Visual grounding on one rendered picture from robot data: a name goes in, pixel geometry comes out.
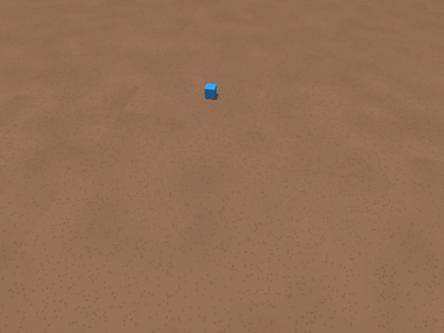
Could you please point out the cube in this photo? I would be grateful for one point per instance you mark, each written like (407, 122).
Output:
(210, 91)

